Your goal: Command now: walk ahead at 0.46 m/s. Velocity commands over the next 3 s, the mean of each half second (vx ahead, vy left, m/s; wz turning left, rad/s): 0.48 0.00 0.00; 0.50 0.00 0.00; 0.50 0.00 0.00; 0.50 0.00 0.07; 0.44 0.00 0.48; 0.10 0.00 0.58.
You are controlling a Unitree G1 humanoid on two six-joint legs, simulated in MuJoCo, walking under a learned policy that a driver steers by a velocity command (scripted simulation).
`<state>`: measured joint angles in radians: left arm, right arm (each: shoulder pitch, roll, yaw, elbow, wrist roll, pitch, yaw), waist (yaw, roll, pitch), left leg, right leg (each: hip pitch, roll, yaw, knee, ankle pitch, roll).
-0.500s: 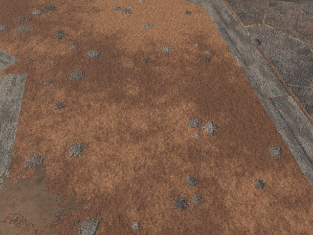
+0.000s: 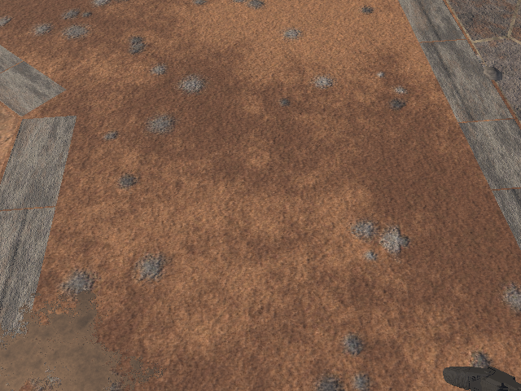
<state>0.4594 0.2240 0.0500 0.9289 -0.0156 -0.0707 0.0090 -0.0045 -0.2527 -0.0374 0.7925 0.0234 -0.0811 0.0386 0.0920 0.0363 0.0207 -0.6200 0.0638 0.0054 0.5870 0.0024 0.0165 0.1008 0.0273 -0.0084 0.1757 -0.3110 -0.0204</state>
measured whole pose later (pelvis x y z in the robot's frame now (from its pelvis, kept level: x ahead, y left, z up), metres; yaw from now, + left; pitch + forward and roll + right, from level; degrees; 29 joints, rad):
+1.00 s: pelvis +0.56 -0.01 +0.01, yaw +0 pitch +1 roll -2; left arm 0.34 0.25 0.05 0.93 0.00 -0.09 -0.01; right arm 0.09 -0.28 -0.05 0.84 0.01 -0.07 0.01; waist 0.06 0.05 0.01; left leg -0.68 0.13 -0.04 0.72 0.01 -0.01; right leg -0.05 0.06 -0.05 0.20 -0.18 -0.05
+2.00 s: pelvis +1.13 +0.00 +0.01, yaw +3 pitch +1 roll -2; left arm 0.28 0.24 0.06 0.95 0.02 -0.10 -0.01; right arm 0.18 -0.29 -0.07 0.90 0.03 -0.06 -0.01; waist 0.03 0.05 0.02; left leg -0.66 0.12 -0.08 1.00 -0.17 0.02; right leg -0.12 0.05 -0.11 0.26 -0.16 -0.06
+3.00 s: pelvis +1.54 +0.11 +0.00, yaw +38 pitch +2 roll +0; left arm 0.11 0.26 0.05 0.75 0.02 0.00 0.04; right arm 0.18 -0.33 -0.09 0.67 0.02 0.07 -0.03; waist 0.01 0.03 0.07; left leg -0.51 0.02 -0.04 1.02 -0.43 -0.08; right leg -0.33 -0.03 -0.07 0.42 -0.11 -0.02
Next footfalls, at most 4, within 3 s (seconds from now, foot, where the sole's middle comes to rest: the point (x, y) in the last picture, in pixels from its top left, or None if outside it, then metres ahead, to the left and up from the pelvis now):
0.10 left None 0.25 0.13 -0.77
0.66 right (341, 362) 0.55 -0.10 -0.77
1.18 left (256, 256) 0.85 0.15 -0.77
1.74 right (334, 180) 1.17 -0.09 -0.77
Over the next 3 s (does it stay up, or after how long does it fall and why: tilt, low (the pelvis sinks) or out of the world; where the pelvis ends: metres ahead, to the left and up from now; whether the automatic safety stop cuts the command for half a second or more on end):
stays up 1.54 0.11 0.00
